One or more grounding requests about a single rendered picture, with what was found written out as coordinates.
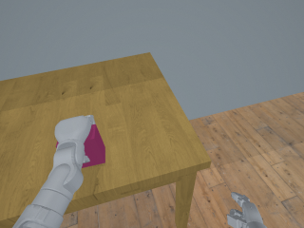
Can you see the left robot forearm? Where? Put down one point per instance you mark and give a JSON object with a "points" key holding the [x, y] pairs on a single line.
{"points": [[65, 178]]}

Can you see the right robot hand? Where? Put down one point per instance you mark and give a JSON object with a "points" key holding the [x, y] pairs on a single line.
{"points": [[249, 213]]}

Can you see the table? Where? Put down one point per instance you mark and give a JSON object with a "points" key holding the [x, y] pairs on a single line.
{"points": [[148, 140]]}

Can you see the left robot hand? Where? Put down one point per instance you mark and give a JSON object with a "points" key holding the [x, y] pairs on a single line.
{"points": [[76, 128]]}

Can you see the sponge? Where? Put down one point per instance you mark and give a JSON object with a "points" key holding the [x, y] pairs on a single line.
{"points": [[94, 147]]}

